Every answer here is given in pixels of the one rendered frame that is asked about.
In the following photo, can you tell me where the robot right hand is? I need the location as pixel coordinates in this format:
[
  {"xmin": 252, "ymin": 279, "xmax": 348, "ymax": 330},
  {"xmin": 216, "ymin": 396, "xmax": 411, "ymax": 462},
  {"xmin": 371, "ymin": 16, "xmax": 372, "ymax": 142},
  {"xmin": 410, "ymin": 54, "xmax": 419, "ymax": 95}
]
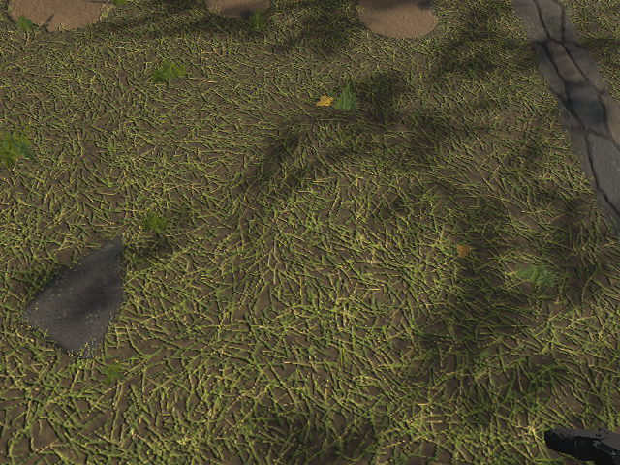
[{"xmin": 544, "ymin": 427, "xmax": 620, "ymax": 465}]

